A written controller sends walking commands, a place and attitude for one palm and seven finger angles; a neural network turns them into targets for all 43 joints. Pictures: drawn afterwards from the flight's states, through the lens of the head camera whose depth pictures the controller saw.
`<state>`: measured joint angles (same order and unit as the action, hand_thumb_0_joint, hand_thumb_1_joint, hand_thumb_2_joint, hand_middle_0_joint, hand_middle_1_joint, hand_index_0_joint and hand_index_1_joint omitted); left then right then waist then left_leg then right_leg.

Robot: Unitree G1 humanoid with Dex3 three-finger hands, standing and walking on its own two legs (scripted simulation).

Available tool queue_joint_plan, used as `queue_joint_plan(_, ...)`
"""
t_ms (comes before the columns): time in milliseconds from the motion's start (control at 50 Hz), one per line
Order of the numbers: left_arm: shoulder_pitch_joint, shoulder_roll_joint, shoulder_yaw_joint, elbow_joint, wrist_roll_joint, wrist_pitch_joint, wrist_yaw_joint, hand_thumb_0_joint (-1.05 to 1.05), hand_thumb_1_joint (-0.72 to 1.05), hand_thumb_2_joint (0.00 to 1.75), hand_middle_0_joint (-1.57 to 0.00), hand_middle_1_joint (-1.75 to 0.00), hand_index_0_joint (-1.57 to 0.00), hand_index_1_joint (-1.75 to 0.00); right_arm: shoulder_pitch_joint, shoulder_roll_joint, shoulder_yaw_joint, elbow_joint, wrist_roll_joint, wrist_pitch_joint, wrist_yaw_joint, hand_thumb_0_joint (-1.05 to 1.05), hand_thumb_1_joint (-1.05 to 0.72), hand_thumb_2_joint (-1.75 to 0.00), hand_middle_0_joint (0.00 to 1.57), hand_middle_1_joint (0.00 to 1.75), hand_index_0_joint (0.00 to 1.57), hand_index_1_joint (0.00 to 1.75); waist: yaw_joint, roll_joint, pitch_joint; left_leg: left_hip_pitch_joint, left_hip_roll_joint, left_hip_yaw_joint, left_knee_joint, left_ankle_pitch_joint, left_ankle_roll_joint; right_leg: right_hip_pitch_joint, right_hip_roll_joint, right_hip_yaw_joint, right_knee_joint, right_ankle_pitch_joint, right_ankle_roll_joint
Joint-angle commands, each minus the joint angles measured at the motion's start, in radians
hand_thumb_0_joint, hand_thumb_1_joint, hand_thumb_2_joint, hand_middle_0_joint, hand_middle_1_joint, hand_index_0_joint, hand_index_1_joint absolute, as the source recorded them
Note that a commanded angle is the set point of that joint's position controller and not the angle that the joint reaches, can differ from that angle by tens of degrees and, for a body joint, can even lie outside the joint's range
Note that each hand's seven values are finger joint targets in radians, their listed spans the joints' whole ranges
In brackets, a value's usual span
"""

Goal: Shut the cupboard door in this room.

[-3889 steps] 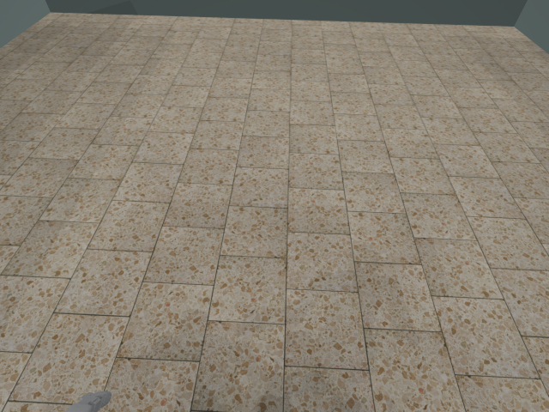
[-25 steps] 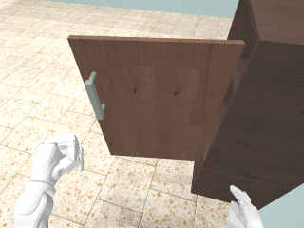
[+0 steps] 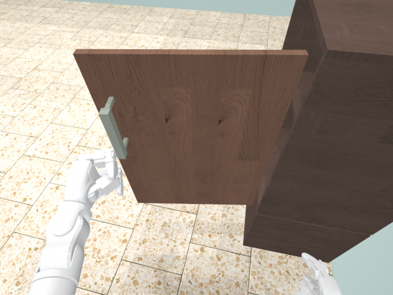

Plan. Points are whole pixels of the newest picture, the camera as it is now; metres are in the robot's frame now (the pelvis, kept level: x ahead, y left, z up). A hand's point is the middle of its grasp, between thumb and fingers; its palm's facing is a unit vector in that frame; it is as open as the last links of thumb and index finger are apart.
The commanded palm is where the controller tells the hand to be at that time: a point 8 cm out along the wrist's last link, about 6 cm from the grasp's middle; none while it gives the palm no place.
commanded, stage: bring the fist close to the handle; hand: left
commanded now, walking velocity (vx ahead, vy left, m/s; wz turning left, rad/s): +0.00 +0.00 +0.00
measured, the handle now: (116, 129) +0.45 +0.20 +0.08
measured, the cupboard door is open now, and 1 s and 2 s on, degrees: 100 99 85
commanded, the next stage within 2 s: push the door shut along its arc in 0.68 s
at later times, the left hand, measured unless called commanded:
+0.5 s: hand (129, 156) +0.37 +0.15 +0.09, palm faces +0.02 -1.00 -0.04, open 3.1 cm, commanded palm +0.34 +0.21 +0.09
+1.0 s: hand (125, 152) +0.39 +0.17 +0.08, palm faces -0.02 -1.00 -0.05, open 3.1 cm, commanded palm +0.37 +0.21 +0.09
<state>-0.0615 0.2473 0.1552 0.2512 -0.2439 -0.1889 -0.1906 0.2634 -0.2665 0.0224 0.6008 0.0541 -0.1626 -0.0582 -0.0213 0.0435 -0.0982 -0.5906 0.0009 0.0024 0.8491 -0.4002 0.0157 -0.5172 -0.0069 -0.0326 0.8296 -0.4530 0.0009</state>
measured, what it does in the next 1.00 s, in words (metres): stands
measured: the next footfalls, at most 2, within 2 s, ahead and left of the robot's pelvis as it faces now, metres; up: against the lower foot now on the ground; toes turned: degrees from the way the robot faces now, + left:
none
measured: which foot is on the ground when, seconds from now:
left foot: down 0.00-1.00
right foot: down 0.00-1.00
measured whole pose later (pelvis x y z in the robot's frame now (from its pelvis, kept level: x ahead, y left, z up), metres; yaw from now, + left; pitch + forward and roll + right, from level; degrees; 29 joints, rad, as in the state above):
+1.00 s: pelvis -0.01 -0.01 +0.00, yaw +0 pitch +9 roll -1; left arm -0.43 0.32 0.20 0.68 -0.20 -0.26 -0.20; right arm 0.25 -0.27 0.03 0.62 0.06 -0.06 -0.05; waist -0.06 0.03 -0.07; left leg -0.62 0.01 0.00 0.84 -0.38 0.01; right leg -0.55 0.00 -0.03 0.83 -0.43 -0.01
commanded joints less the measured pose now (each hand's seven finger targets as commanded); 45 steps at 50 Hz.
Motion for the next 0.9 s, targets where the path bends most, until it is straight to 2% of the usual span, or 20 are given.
queue_joint_plan(0, -0.295, 0.194, 0.112, -0.219, -0.003, -0.075, 0.040, 0.00, 0.90, 0.90, -1.30, -1.50, -1.30, -1.50, -0.053, -0.122, -0.053, -0.144, 0.000, -0.043, -0.004, 0.00, -0.90, -0.90, 0.20, 0.30, 0.20, 0.30, 0.008, -0.026, -0.255, 0.203, 0.003, -0.022, -0.106, 0.300, 0.005, 0.062, 0.008, -0.004, -0.102, 0.360, -0.017)
queue_joint_plan(40, -0.342, 0.141, 0.065, -0.225, 0.010, -0.088, 0.058, 0.00, 0.90, 0.90, -1.30, -1.50, -1.30, -1.50, -0.055, -0.109, -0.052, -0.147, 0.003, -0.040, 0.003, 0.00, -0.90, -0.90, 0.20, 0.30, 0.20, 0.30, -0.002, -0.006, -0.266, 0.228, 0.007, -0.023, -0.107, 0.322, 0.002, 0.045, 0.009, -0.009, -0.092, 0.366, -0.018)
queue_joint_plan(100, -0.343, 0.141, 0.060, -0.156, 0.029, -0.090, 0.079, 0.00, 0.90, 0.90, -1.30, -1.50, -1.30, -1.50, -0.045, -0.115, -0.053, -0.134, 0.000, -0.028, 0.009, 0.00, -0.90, -0.90, 0.20, 0.30, 0.20, 0.30, -0.006, -0.028, -0.231, 0.210, 0.013, -0.026, -0.108, 0.313, 0.000, 0.033, 0.012, -0.011, -0.095, 0.352, -0.019)
queue_joint_plan(160, -0.422, 0.086, -0.003, -0.102, 0.044, -0.080, 0.080, 0.00, 0.90, 0.90, -1.30, -1.50, -1.30, -1.50, -0.038, -0.114, -0.053, -0.125, 0.005, -0.015, 0.015, 0.00, -0.90, -0.90, 0.20, 0.30, 0.20, 0.30, -0.027, -0.020, -0.207, 0.211, 0.016, -0.032, -0.112, 0.287, -0.003, -0.003, 0.012, -0.013, -0.097, 0.324, -0.020)
queue_joint_plan(200, -0.429, 0.129, 0.034, -0.043, 0.048, -0.066, 0.085, 0.00, 0.90, 0.90, -1.30, -1.50, -1.30, -1.50, -0.031, -0.125, -0.056, -0.121, 0.003, -0.004, 0.013, 0.00, -0.90, -0.90, 0.20, 0.30, 0.20, 0.30, -0.021, -0.054, -0.202, 0.190, 0.015, -0.032, -0.114, 0.254, 0.000, 0.005, 0.012, -0.011, -0.108, 0.300, -0.019)
queue_joint_plan(240, -0.542, 0.113, 0.014, -0.016, 0.047, -0.064, 0.086, 0.00, 0.90, 0.90, -1.30, -1.50, -1.30, -1.50, -0.032, -0.122, -0.051, -0.115, 0.006, 0.008, 0.011, 0.00, -0.90, -0.90, 0.20, 0.30, 0.20, 0.30, -0.041, -0.054, -0.202, 0.190, 0.010, -0.030, -0.117, 0.223, 0.002, -0.011, 0.011, -0.006, -0.114, 0.283, -0.017)
queue_joint_plan(300, -0.556, 0.175, 0.075, -0.012, 0.050, -0.082, 0.100, 0.00, 0.90, 0.90, -1.30, -1.50, -1.30, -1.50, -0.032, -0.126, -0.055, -0.118, 0.000, 0.019, 0.008, 0.00, -0.90, -0.90, 0.20, 0.30, 0.20, 0.30, -0.013, -0.030, -0.264, 0.208, 0.010, -0.029, -0.112, 0.254, 0.001, 0.025, 0.010, 0.000, -0.106, 0.302, -0.022)
queue_joint_plan(340, -0.538, 0.165, 0.085, -0.051, 0.042, -0.106, 0.106, 0.00, 0.90, 0.90, -1.30, -1.50, -1.30, -1.50, -0.034, -0.117, -0.056, -0.131, -0.001, 0.020, 0.014, 0.00, -0.90, -0.90, 0.20, 0.30, 0.20, 0.30, 0.004, -0.011, -0.338, 0.244, 0.010, -0.022, -0.108, 0.320, -0.002, 0.065, 0.009, 0.001, -0.092, 0.365, -0.025)
queue_joint_plan(380, -0.507, 0.149, 0.077, -0.064, 0.041, -0.124, 0.108, 0.00, 0.90, 0.90, -1.30, -1.50, -1.30, -1.50, -0.030, -0.111, -0.057, -0.134, -0.002, 0.022, 0.021, 0.00, -0.90, -0.90, 0.20, 0.30, 0.20, 0.30, 0.011, 0.014, -0.358, 0.260, 0.011, -0.017, -0.101, 0.370, -0.006, 0.074, 0.011, 0.000, -0.083, 0.403, -0.025)
queue_joint_plan(480, -0.503, 0.121, 0.042, 0.062, 0.049, -0.109, 0.091, 0.00, 0.90, 0.90, -1.30, -1.50, -1.30, -1.50, -0.017, -0.122, -0.059, -0.117, 0.005, 0.040, 0.024, 0.00, -0.90, -0.90, 0.20, 0.30, 0.20, 0.30, -0.025, -0.067, -0.199, 0.166, 0.011, -0.008, -0.118, 0.238, 0.003, 0.017, 0.015, 0.003, -0.120, 0.323, -0.015)
queue_joint_plan(500, -0.473, 0.170, 0.086, 0.078, 0.051, -0.104, 0.091, 0.00, 0.90, 0.90, -1.30, -1.50, -1.30, -1.50, -0.014, -0.130, -0.063, -0.119, 0.004, 0.044, 0.021, 0.00, -0.90, -0.90, 0.20, 0.30, 0.20, 0.30, -0.011, -0.098, -0.199, 0.154, 0.011, -0.010, -0.122, 0.230, 0.006, 0.036, 0.015, 0.004, -0.127, 0.313, -0.016)
queue_joint_plan(560, -0.503, 0.134, 0.049, 0.015, 0.039, -0.110, 0.075, 0.00, 0.90, 0.90, -1.30, -1.50, -1.30, -1.50, -0.026, -0.121, -0.062, -0.132, 0.009, 0.046, 0.020, 0.00, -0.90, -0.90, 0.20, 0.30, 0.20, 0.30, -0.011, -0.019, -0.242, 0.192, 0.006, 0.001, -0.123, 0.254, 0.004, 0.051, 0.011, 0.011, -0.125, 0.338, -0.019)
queue_joint_plan(640, -0.566, 0.170, 0.075, -0.012, 0.033, -0.142, 0.083, 0.00, 0.90, 0.90, -1.30, -1.50, -1.30, -1.50, -0.021, -0.121, -0.062, -0.119, 0.006, 0.044, 0.014, 0.00, -0.90, -0.90, 0.20, 0.30, 0.20, 0.30, -0.023, -0.052, -0.258, 0.197, 0.008, -0.005, -0.116, 0.252, 0.008, 0.053, 0.014, 0.015, -0.124, 0.340, -0.015)
queue_joint_plan(680, -0.577, 0.168, 0.074, -0.028, 0.036, -0.159, 0.088, 0.00, 0.90, 0.90, -1.30, -1.50, -1.30, -1.50, -0.025, -0.118, -0.062, -0.116, 0.004, 0.040, 0.013, 0.00, -0.90, -0.90, 0.20, 0.30, 0.20, 0.30, -0.021, -0.019, -0.274, 0.211, 0.006, -0.004, -0.112, 0.256, 0.007, 0.049, 0.013, 0.016, -0.117, 0.340, -0.016)
queue_joint_plan(700, -0.564, 0.206, 0.102, -0.019, 0.040, -0.162, 0.094, 0.00, 0.90, 0.90, -1.30, -1.50, -1.30, -1.50, -0.021, -0.123, -0.063, -0.111, 0.001, 0.041, 0.010, 0.00, -0.90, -0.90, 0.20, 0.30, 0.20, 0.30, -0.018, -0.032, -0.272, 0.201, 0.008, -0.005, -0.110, 0.249, 0.009, 0.054, 0.014, 0.017, -0.118, 0.331, -0.016)
queue_joint_plan(740, -0.562, 0.177, 0.081, 0.009, 0.040, -0.161, 0.088, 0.00, 0.90, 0.90, -1.30, -1.50, -1.30, -1.50, -0.022, -0.119, -0.061, -0.107, 0.004, 0.042, 0.014, 0.00, -0.90, -0.90, 0.20, 0.30, 0.20, 0.30, -0.024, -0.030, -0.262, 0.202, 0.006, -0.002, -0.114, 0.239, 0.009, 0.044, 0.012, 0.018, -0.122, 0.329, -0.014)
queue_joint_plan(780, -0.531, 0.194, 0.092, 0.058, 0.039, -0.145, 0.073, 0.00, 0.90, 0.90, -1.30, -1.50, -1.30, -1.50, -0.020, -0.123, -0.060, -0.105, 0.006, 0.046, 0.014, 0.00, -0.90, -0.90, 0.20, 0.30, 0.20, 0.30, -0.023, -0.035, -0.243, 0.182, 0.005, 0.000, -0.117, 0.230, 0.009, 0.047, 0.011, 0.022, -0.128, 0.328, -0.014)
queue_joint_plan(800, -0.549, 0.235, 0.110, 0.090, 0.046, -0.137, 0.062, 0.00, 0.90, 0.90, -1.30, -1.50, -1.30, -1.50, -0.013, -0.132, -0.060, -0.098, 0.004, 0.053, 0.011, 0.00, -0.90, -0.90, 0.20, 0.30, 0.20, 0.30, -0.029, -0.049, -0.229, 0.165, 0.004, 0.000, -0.115, 0.215, 0.011, 0.046, 0.009, 0.026, -0.133, 0.315, -0.012)
queue_joint_plan(820, -0.582, 0.210, 0.084, 0.120, 0.043, -0.128, 0.046, 0.00, 0.90, 0.90, -1.30, -1.50, -1.30, -1.50, -0.014, -0.129, -0.056, -0.099, 0.008, 0.057, 0.011, 0.00, -0.90, -0.90, 0.20, 0.30, 0.20, 0.30, -0.044, -0.055, -0.202, 0.154, 0.003, 0.001, -0.118, 0.198, 0.012, 0.031, 0.008, 0.027, -0.140, 0.302, -0.010)
queue_joint_plan(880, -0.731, 0.246, 0.092, 0.196, 0.032, -0.119, 0.005, 0.00, 0.90, 0.90, -1.30, -1.50, -1.30, -1.50, -0.011, -0.137, -0.051, -0.089, 0.013, 0.065, 0.000, 0.00, -0.90, -0.90, 0.20, 0.30, 0.20, 0.30, -0.069, -0.070, -0.173, 0.129, 0.001, -0.004, -0.113, 0.146, 0.015, -0.006, 0.007, 0.037, -0.154, 0.244, -0.008)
